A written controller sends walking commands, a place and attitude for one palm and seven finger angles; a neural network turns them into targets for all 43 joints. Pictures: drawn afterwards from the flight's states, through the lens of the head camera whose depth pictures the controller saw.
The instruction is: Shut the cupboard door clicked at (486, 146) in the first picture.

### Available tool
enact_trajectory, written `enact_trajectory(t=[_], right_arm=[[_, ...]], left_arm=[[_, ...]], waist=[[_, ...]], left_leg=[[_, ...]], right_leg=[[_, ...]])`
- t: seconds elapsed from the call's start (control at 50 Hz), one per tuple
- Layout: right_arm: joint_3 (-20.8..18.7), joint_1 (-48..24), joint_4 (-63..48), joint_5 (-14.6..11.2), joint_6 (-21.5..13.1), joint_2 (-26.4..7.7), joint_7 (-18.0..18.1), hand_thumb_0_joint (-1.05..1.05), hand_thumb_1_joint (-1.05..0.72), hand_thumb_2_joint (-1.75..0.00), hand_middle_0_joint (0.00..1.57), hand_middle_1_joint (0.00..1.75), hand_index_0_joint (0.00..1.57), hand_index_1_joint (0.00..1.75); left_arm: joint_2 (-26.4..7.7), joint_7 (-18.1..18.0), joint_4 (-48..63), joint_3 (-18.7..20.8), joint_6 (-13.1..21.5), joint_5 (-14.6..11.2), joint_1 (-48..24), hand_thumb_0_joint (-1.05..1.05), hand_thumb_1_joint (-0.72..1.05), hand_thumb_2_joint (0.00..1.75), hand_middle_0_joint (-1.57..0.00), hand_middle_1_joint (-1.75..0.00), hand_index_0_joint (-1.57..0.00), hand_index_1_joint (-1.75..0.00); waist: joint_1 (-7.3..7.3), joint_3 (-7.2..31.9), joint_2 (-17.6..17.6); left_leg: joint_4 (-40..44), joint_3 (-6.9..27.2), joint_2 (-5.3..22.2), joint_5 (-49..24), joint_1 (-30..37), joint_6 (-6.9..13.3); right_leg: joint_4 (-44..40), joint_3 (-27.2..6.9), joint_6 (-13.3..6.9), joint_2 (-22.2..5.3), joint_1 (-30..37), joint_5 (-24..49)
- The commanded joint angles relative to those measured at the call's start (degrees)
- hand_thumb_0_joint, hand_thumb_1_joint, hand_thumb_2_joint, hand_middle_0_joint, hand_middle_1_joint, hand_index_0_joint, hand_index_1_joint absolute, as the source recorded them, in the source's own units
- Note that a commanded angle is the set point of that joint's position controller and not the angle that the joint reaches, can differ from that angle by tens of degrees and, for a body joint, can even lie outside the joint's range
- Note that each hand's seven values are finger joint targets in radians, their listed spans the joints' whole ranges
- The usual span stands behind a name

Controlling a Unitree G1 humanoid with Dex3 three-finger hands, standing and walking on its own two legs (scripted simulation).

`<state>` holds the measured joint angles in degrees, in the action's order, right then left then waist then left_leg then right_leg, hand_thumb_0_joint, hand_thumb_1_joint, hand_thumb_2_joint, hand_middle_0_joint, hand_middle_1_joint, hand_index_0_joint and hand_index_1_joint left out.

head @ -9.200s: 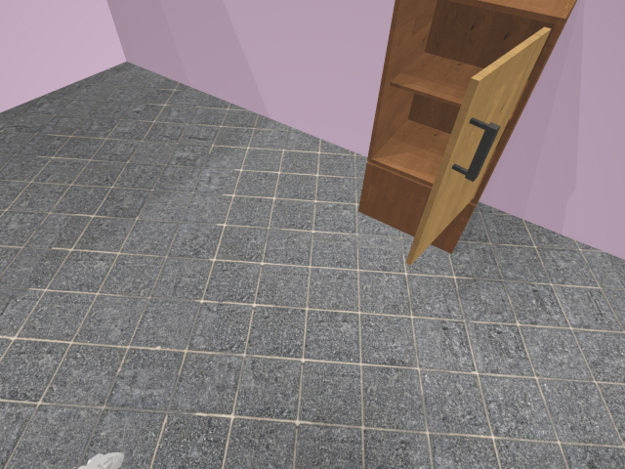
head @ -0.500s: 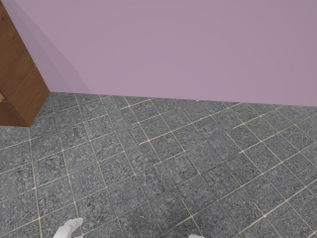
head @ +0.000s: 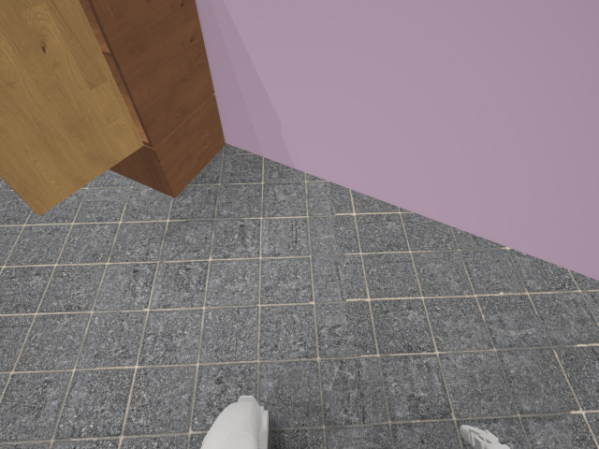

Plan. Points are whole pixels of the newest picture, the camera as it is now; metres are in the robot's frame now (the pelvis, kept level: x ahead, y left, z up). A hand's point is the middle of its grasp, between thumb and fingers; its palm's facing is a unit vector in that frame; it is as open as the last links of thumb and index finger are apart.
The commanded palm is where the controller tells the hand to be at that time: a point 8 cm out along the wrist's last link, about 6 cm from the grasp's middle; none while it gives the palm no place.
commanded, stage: walk to a spot facing it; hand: left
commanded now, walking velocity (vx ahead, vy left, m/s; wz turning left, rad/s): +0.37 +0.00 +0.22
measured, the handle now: out of the picture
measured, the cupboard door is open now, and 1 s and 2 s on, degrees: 81 81 81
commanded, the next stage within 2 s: turn to face it in 0.94 s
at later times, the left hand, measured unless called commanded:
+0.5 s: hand (212, 312) +0.33 +0.20 -0.15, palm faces +0.06 -0.98 -0.19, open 7.3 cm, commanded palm none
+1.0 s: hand (221, 328) +0.32 +0.19 -0.18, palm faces +0.34 -0.93 -0.15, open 7.3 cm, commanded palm none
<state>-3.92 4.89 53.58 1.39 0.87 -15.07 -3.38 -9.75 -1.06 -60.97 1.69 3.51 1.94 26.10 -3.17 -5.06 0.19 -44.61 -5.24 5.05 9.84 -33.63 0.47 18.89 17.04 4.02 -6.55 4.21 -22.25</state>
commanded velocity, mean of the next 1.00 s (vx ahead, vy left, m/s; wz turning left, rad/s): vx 0.35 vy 0.00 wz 0.23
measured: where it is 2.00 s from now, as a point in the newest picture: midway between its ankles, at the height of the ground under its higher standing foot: (298, 329)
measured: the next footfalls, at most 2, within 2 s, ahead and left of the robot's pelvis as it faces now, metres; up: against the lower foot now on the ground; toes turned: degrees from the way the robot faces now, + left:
left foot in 0.06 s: +0.18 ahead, +0.12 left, +0.00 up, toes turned +8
right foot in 0.54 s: +0.39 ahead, -0.12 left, +0.00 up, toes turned -5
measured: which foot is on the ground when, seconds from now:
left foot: up 0.00-0.04, down 0.06-0.56, up 0.58-1.00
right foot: down 0.00-0.06, up 0.08-0.52, down 0.54-1.00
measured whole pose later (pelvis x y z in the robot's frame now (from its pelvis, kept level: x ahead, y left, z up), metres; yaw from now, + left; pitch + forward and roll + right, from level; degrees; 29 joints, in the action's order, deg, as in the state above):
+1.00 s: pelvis +0.43 +0.05 -0.01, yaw +15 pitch -1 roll -2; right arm -3.5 10.7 58.0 1.4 -0.9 -11.1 -2.7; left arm -9.2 -0.7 -64.1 2.5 3.2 1.7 24.5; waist -2.5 -3.5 -0.9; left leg -36.8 -8.2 5.3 12.3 -26.2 1.5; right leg 26.6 18.3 5.0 -7.6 0.7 -23.6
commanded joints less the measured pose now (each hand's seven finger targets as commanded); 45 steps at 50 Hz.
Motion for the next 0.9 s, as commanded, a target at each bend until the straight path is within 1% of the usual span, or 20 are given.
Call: enact_trajectory(t=[0.0,0.02,0.04,0.06,0.08,0.1,0.16,0.2,0.32,0.44,0.48,0.5,0.52,0.54,0.56,0.62,0.68,0.72,0.8,0.88], right_arm=[[0.6,6.22,-2.1,0.22,-2.93,-0.82,0.66,0.0,-0.9,-0.9,0.2,0.3,0.2,0.3],[-0.31,15.41,0.48,0.57,-3.17,-4.41,1.25,0.0,-0.9,-0.9,0.2,0.3,0.2,0.3],[-2.18,22.18,1.98,1.08,-3.44,-12.19,2.11,0.0,-0.9,-0.9,0.2,0.3,0.2,0.3],[-3.01,25.71,2.8,-0.12,-3.6,-16.02,3.07,0.0,-0.9,-0.9,0.2,0.3,0.2,0.3],[-2.92,23.97,2.84,-1.17,-3.18,-15.19,3.6,0.0,-0.9,-0.9,0.2,0.3,0.2,0.3],[-2.39,18.92,2.03,-0.91,-3.89,-13.02,4.09,0.0,-0.9,-0.9,0.2,0.3,0.2,0.3],[0.17,10.22,0.95,-0.59,-5.22,-4.64,4.12,0.0,-0.9,-0.9,0.2,0.3,0.2,0.3],[0.51,9.44,1.63,-0.63,-5.54,-3.21,3.93,0.0,-0.9,-0.9,0.2,0.3,0.2,0.3],[-0.5,11.27,2.35,-0.51,-5.64,-2.77,3.89,0.0,-0.9,-0.9,0.2,0.3,0.2,0.3],[-0.96,14.4,4.07,0.12,-5.12,-4.35,4.05,0.0,-0.9,-0.9,0.2,0.3,0.2,0.3],[-0.84,15.13,4.8,0.15,-4.81,-4.33,4.03,0.0,-0.9,-0.9,0.2,0.3,0.2,0.3],[-0.58,15.07,4.92,-0.06,-4.87,-3.72,3.94,0.0,-0.9,-0.9,0.2,0.3,0.2,0.3],[-0.22,15.77,4.29,-0.63,-5.11,-1.25,3.48,0.0,-0.9,-0.9,0.2,0.3,0.2,0.3],[0.35,16.35,2.39,-0.88,-5.26,0.78,3.29,0.0,-0.9,-0.9,0.2,0.3,0.2,0.3],[0.0,12.89,1.76,-0.66,-5.03,-1.18,3.46,0.0,-0.9,-0.9,0.2,0.3,0.2,0.3],[-0.24,10.13,3.24,-0.26,-3.99,0.34,2.71,0.0,-0.9,-0.9,0.2,0.3,0.2,0.3],[0.0,14.43,5.15,-0.06,-2.24,2.66,2.23,0.0,-0.9,-0.9,0.2,0.3,0.2,0.3],[0.05,14.03,4.82,-0.01,-1.57,3.43,1.95,0.0,-0.9,-0.9,0.2,0.3,0.2,0.3],[0.43,7.84,2.73,-0.25,-1.87,4.48,0.91,0.0,-0.9,-0.9,0.2,0.3,0.2,0.3],[0.67,3.14,0.72,-0.3,-2.6,4.16,0.36,0.0,-0.9,-0.9,0.2,0.3,0.2,0.3]], left_arm=[[-12.2,-0.27,2.18,2.07,1.37,-0.38,0.06,0.0,0.9,0.9,-0.2,-0.3,-0.2,-0.3],[-12.05,-0.02,2.44,2.16,1.33,-0.81,-0.61,0.0,0.9,0.9,-0.2,-0.3,-0.2,-0.3],[-9.24,0.89,3.5,2.06,1.16,-1.63,2.2,0.0,0.9,0.9,-0.2,-0.3,-0.2,-0.3],[-6.87,1.24,5.49,1.04,1.05,-1.94,1.17,0.0,0.9,0.9,-0.2,-0.3,-0.2,-0.3],[-8.58,0.92,6.36,1.29,0.76,-2.09,-3.96,0.0,0.9,0.9,-0.2,-0.3,-0.2,-0.3],[-6.57,0.63,5.98,1.21,0.74,-1.97,-6.46,0.0,0.9,0.9,-0.2,-0.3,-0.2,-0.3],[-4.37,1.08,2.58,1.2,-0.82,-0.7,-4.23,0.0,0.9,0.9,-0.2,-0.3,-0.2,-0.3],[-3.32,1.18,2.03,1.11,-1.82,-0.4,-1.71,0.0,0.9,0.9,-0.2,-0.3,-0.2,-0.3],[-3.72,2.01,6.52,1.73,-2.79,-0.35,-11.49,0.0,0.9,0.9,-0.2,-0.3,-0.2,-0.3],[-4.3,2.49,9.59,1.98,-1.49,-0.43,-18.38,0.0,0.9,0.9,-0.2,-0.3,-0.2,-0.3],[-5.49,2.47,8.17,2.45,-0.75,-0.28,-14.08,0.0,0.9,0.9,-0.2,-0.3,-0.2,-0.3],[-7.32,2.31,5.86,3.02,-0.05,-0.02,-6.88,0.0,0.9,0.9,-0.2,-0.3,-0.2,-0.3],[-12.48,1.79,3.37,4.34,0.88,0.53,1.75,0.0,0.9,0.9,-0.2,-0.3,-0.2,-0.3],[-18.19,1.42,1.93,5.32,0.75,-0.2,6.91,0.0,0.9,0.9,-0.2,-0.3,-0.2,-0.3],[-16.75,1.01,2.29,5.08,0.43,-0.76,5.35,0.0,0.9,0.9,-0.2,-0.3,-0.2,-0.3],[-9.22,0.58,4.74,2.77,0.7,-0.7,-6.88,0.0,0.9,0.9,-0.2,-0.3,-0.2,-0.3],[-6.26,0.31,4.0,1.81,1.17,-0.37,-8.29,0.0,0.9,0.9,-0.2,-0.3,-0.2,-0.3],[-5.86,0.21,3.26,1.82,1.51,-0.33,-7.69,0.0,0.9,0.9,-0.2,-0.3,-0.2,-0.3],[-6.65,0.17,1.21,1.7,1.7,-0.47,-4.48,0.0,0.9,0.9,-0.2,-0.3,-0.2,-0.3],[-8.08,-0.11,-0.24,2.1,1.32,-0.29,-1.74,0.0,0.9,0.9,-0.2,-0.3,-0.2,-0.3]], waist=[[5.93,6.24,-7.48],[10.45,12.8,-3.88],[12.07,22.35,10.33],[12.55,26.2,16.48],[11.65,21.78,5.83],[9.73,16.81,4.03],[4.02,4.9,3.34],[1.82,4.92,5.08],[2.44,-2.1,5.23],[4.38,-0.53,6.54],[2.18,1.5,3.03],[-1.19,4.75,0.03],[-4.34,11.19,-10.15],[-4.26,14.64,-20.29],[-4.81,11.83,-12.9],[0.58,2.38,-5.37],[3.79,1.43,-6.58],[4.35,0.01,-7.83],[2.8,-1.78,-7.54],[1.21,-1.54,-6.96]], left_leg=[[9.79,-4.58,-6.27,3.3,17.86,3.41],[14.54,-2.31,-5.29,-0.67,32.36,4.48],[14.88,16.39,8.68,-7.53,49.83,8.69],[20.68,34.45,19.28,-19.48,58.04,13.94],[22.97,31.16,19.99,-20.43,53.38,14.38],[23.36,26.75,18.49,-21.81,46.13,13.64],[27.64,13.84,11.65,-19.53,25.83,9.15],[30.03,10.13,9.5,-14.37,20.57,8.88],[36.11,9.87,9.21,-0.78,18.5,10.44],[30.18,9.76,9.93,-5.7,26.48,9.24],[22.21,8.5,7.95,-10.57,24.88,7.38],[11.91,6.0,4.7,-12.93,21.8,5.44],[-5.51,1.14,-0.51,-3.4,11.77,2.73],[-20.76,1.13,-6.28,22.33,-0.37,1.14],[-27.8,6.64,-3.37,21.66,-4.24,1.87],[-28.73,7.52,2.32,8.02,-2.37,1.17],[-23.01,5.39,2.61,4.39,1.71,-0.22],[-18.31,3.97,3.06,2.08,0.62,-1.16],[-5.43,0.58,2.88,-1.12,0.19,-1.46],[3.51,-1.39,2.04,1.15,2.6,-0.07]], right_leg=[[12.39,-2.19,-6.31,-12.91,-2.51,54.03],[26.36,-1.2,-4.58,-11.39,-8.26,48.07],[44.22,-1.11,-1.59,-3.34,-24.23,17.09],[57.35,-8.56,-1.13,2.6,-38.08,-11.14],[61.22,-13.71,-2.39,0.0,-40.33,-8.18],[62.33,-14.28,-2.28,-1.66,-41.6,-4.73],[55.19,-15.65,-1.53,-4.53,-35.24,2.11],[50.03,-14.85,-1.04,-4.15,-31.57,3.73],[33.36,-14.42,-0.03,-4.49,-35.32,12.41],[17.66,-11.4,-1.32,-0.61,-30.44,10.71],[11.71,-9.4,-2.26,2.22,-20.55,12.07],[8.94,-10.51,-3.14,2.39,-10.08,12.17],[5.62,-23.49,-6.8,-9.19,3.11,9.53],[-2.04,-43.24,-11.95,-21.98,9.61,11.41],[-4.15,-43.24,-13.82,-22.21,7.01,7.84],[-7.68,-28.99,-10.0,-16.82,-11.56,0.55],[-9.3,-17.08,-8.1,-13.16,-17.15,6.17],[-10.46,-12.76,-8.37,-12.44,-17.44,8.61],[-10.16,-7.74,-8.3,-11.62,-14.15,12.93],[-6.32,-6.76,-8.36,-13.86,-8.69,18.43]])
